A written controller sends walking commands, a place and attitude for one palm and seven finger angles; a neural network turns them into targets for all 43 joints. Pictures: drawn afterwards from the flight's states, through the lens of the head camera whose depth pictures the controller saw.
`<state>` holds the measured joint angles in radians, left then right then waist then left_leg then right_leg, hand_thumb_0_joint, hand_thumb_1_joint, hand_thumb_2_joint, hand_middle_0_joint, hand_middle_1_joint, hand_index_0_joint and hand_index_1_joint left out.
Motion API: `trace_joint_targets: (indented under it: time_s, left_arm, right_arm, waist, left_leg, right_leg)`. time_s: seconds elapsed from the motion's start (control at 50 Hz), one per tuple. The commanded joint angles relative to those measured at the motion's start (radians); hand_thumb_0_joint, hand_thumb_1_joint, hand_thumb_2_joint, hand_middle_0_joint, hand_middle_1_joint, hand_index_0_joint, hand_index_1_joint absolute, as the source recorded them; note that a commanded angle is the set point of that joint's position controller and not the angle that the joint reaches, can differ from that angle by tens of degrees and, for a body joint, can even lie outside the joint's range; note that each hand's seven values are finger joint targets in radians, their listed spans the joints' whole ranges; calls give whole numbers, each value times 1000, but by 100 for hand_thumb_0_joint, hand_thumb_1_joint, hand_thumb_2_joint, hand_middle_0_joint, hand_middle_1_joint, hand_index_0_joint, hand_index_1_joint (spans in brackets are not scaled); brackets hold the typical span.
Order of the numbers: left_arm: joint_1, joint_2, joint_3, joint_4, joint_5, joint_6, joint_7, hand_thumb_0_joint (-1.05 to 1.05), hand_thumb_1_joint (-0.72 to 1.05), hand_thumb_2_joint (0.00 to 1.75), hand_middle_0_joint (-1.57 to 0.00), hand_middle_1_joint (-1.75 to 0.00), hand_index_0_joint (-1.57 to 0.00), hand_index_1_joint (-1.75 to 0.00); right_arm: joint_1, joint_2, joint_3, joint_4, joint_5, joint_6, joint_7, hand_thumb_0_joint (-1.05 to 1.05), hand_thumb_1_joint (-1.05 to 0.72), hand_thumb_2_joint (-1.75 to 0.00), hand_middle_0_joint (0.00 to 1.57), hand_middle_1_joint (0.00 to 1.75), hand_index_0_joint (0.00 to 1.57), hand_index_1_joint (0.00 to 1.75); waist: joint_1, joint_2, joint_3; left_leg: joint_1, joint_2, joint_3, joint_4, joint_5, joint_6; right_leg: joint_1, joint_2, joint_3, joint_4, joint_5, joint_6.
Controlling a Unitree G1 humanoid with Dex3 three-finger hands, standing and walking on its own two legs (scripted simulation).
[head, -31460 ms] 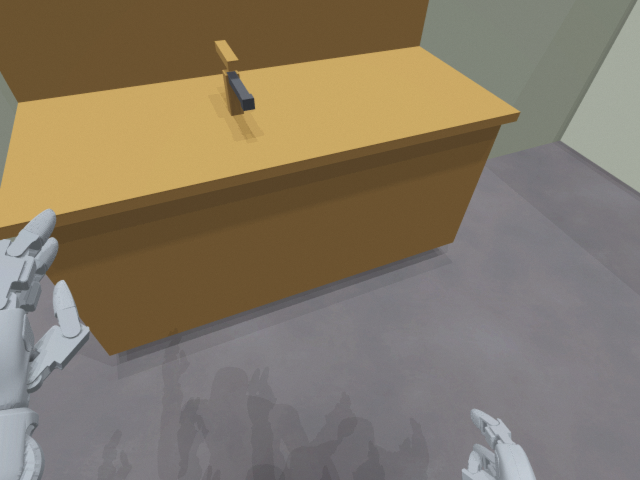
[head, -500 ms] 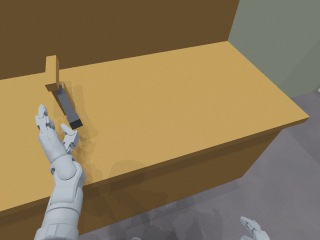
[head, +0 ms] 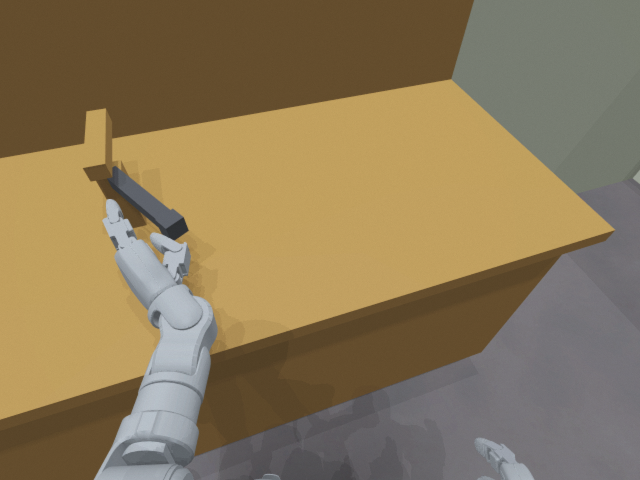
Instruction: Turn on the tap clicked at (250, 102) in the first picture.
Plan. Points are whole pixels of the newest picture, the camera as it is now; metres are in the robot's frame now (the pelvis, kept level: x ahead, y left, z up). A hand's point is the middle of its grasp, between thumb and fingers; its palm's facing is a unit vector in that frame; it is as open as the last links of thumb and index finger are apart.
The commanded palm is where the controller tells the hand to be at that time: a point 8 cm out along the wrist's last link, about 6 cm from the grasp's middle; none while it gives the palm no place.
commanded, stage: push the lever round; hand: left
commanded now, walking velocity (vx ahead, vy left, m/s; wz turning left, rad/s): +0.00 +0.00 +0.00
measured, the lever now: (172, 225) +0.43 +0.22 +0.08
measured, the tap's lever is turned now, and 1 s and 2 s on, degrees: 30 63 86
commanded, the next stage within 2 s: lift the hand up off the lever in 1.42 s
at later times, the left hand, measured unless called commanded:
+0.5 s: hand (209, 226) +0.44 +0.17 +0.06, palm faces +0.76 -0.64 -0.10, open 7.7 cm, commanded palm +0.39 +0.18 +0.07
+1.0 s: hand (221, 211) +0.47 +0.16 +0.06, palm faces +0.81 -0.58 -0.13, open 7.9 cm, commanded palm +0.42 +0.17 +0.07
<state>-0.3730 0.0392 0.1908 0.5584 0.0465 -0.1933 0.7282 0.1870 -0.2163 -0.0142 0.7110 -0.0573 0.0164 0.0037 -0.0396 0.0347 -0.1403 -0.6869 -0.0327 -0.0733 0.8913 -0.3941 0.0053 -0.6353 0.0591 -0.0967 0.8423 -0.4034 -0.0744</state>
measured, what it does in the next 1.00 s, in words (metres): stands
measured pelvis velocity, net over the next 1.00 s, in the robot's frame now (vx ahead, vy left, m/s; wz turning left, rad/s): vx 0.01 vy -0.01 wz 0.01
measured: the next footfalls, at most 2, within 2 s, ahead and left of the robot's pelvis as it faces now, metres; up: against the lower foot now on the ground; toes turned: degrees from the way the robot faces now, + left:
none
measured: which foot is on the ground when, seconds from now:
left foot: down 0.00-1.00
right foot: down 0.00-1.00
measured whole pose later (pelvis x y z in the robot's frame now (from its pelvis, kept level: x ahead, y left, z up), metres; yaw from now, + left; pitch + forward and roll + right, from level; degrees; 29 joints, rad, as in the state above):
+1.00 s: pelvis +0.01 -0.01 -0.01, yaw +1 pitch +18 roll -1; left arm -0.77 0.02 0.39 0.92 0.16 -0.13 0.98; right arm 0.24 -0.20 -0.04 0.78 -0.13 0.01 0.09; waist -0.10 0.04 -0.19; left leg -0.83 -0.03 -0.09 0.93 -0.41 -0.02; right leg -0.77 0.07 -0.12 0.89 -0.43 -0.09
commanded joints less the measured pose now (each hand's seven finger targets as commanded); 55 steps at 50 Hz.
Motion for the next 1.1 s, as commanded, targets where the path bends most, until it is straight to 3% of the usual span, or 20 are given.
trace_joint_targets:
  time_s: [0.0,0.02,0.04,0.12,0.18,0.22,0.24,0.32,0.38,0.42,0.44,0.48,0.52,0.6,0.62,0.74,0.88,0.92,0.94,1.08]
  left_arm:
    - [-413,90,-16,-185,47,-64,40,0,90,90,-15,-15,-15,-15]
    - [-374,140,46,-153,52,-55,52,0,90,90,-15,-15,-15,-15]
    - [-419,105,7,-172,49,-53,54,0,90,90,-15,-15,-15,-15]
    - [-454,136,57,-109,63,-33,82,0,90,90,-15,-15,-15,-15]
    - [-547,96,19,-81,70,-34,94,0,90,90,-15,-15,-15,-15]
    - [-555,145,73,-62,82,-40,110,0,90,90,-15,-15,-15,-15]
    - [-591,107,37,-78,81,-47,112,0,90,90,-15,-15,-15,-15]
    - [-587,129,75,-22,98,-43,128,0,90,90,-15,-15,-15,-15]
    - [-619,92,52,-2,92,-35,137,0,90,90,-15,-15,-15,-15]
    - [-603,120,98,23,94,-25,150,0,90,90,-15,-15,-15,-15]
    - [-642,85,61,21,94,-23,150,0,90,90,-15,-15,-15,-15]
    - [-659,82,68,44,98,-19,160,0,90,90,-15,-15,-15,-15]
    - [-665,124,120,54,113,-18,177,0,90,90,-15,-15,-15,-15]
    - [-694,114,119,55,124,-12,191,0,90,90,-15,-15,-15,-15]
    - [-694,147,156,65,132,-10,199,0,90,90,-15,-15,-15,-15]
    - [-771,93,118,84,142,-3,214,0,90,90,-15,-15,-15,-15]
    - [-841,114,151,148,156,1,240,0,90,90,-15,-15,-15,-15]
    - [-853,116,162,155,164,4,252,0,90,90,-15,-15,-15,-15]
    - [-884,86,134,165,166,6,254,0,90,90,-15,-15,-15,-15]
    - [-917,120,170,212,185,4,269,0,90,90,-15,-15,-15,-15]
  right_arm:
    - [-46,-121,-44,-120,-5,-36,-6,0,-90,-90,20,30,20,30]
    - [-42,-126,-49,-114,-7,-32,-9,0,-90,-90,20,30,20,30]
    - [-45,-120,-44,-123,-7,-27,-5,0,-90,-90,20,30,20,30]
    - [-39,-121,-48,-108,-11,-18,-5,0,-90,-90,20,30,20,30]
    - [-39,-115,-42,-105,-15,-18,-1,0,-90,-90,20,30,20,30]
    - [-31,-120,-49,-93,-18,-19,-2,0,-90,-90,20,30,20,30]
    - [-28,-114,-47,-97,-21,-19,4,0,-90,-90,20,30,20,30]
    - [-7,-118,-55,-81,-27,-17,11,0,-90,-90,20,30,20,30]
    - [5,-117,-54,-88,-31,-16,19,0,-90,-90,20,30,20,30]
    - [13,-123,-59,-78,-33,-15,20,0,-90,-90,20,30,20,30]
    - [12,-119,-55,-81,-34,-13,24,0,-90,-90,20,30,20,30]
    - [18,-117,-55,-77,-38,-16,29,0,-90,-90,20,30,20,30]
    - [28,-121,-61,-66,-43,-16,31,0,-90,-90,20,30,20,30]
    - [48,-115,-60,-69,-50,-15,43,0,-90,-90,20,30,20,30]
    - [53,-119,-64,-59,-51,-14,42,0,-90,-90,20,30,20,30]
    - [66,-115,-64,-50,-58,-21,56,0,-90,-90,20,30,20,30]
    - [83,-115,-66,-30,-67,-33,66,0,-90,-90,20,30,20,30]
    - [88,-116,-70,-21,-70,-37,69,0,-90,-90,20,30,20,30]
    - [87,-112,-66,-18,-72,-38,74,0,-90,-90,20,30,20,30]
    - [118,-116,-68,-14,-82,-45,82,0,-90,-90,20,30,20,30]
  waist:
    - [-20,-29,-294]
    - [-3,-33,-301]
    - [-17,-27,-318]
    - [-17,-38,-297]
    - [-43,-37,-279]
    - [-35,-29,-301]
    - [-43,-15,-322]
    - [-38,-6,-349]
    - [-50,-40,-354]
    - [-40,-38,-359]
    - [-57,-38,-352]
    - [-60,-44,-343]
    - [-47,-33,-362]
    - [-56,-37,-395]
    - [-47,-28,-400]
    - [-77,-15,-392]
    - [-89,-32,-393]
    - [-83,-3,-412]
    - [-98,21,-402]
    - [-102,-25,-442]
  left_leg:
    - [146,9,-2,-86,199,10]
    - [127,8,-5,-86,196,10]
    - [132,6,0,-84,211,9]
    - [105,7,3,-78,195,13]
    - [94,6,9,-72,166,18]
    - [87,7,6,-66,164,18]
    - [99,5,8,-63,177,17]
    - [94,7,10,-48,203,15]
    - [87,5,13,-47,216,17]
    - [81,6,9,-47,223,15]
    - [85,6,10,-47,223,15]
    - [75,5,15,-42,213,18]
    - [73,6,13,-38,229,16]
    - [64,5,18,-30,251,15]
    - [62,5,16,-26,262,14]
    - [75,8,14,-23,261,15]
    - [46,7,13,-18,230,16]
    - [61,9,8,-18,248,12]
    - [75,10,8,-15,256,9]
    - [46,8,13,-2,257,15]
  right_leg:
    - [140,-50,71,-140,230,39]
    - [149,-49,75,-140,230,39]
    - [162,-55,76,-135,254,41]
    - [150,-55,81,-144,248,43]
    - [128,-59,85,-153,220,48]
    - [127,-57,88,-149,215,47]
    - [127,-58,84,-139,231,47]
    - [126,-56,82,-126,266,46]
    - [138,-57,78,-126,294,50]
    - [135,-54,76,-124,299,49]
    - [126,-56,73,-123,296,51]
    - [119,-57,73,-128,293,54]
    - [122,-54,73,-121,310,52]
    - [145,-63,73,-110,365,60]
    - [144,-61,73,-105,373,57]
    - [103,-59,62,-106,350,58]
    - [88,-62,61,-111,325,63]
    - [76,-57,55,-100,318,56]
    - [50,-57,50,-100,309,56]
    - [69,-59,56,-96,346,63]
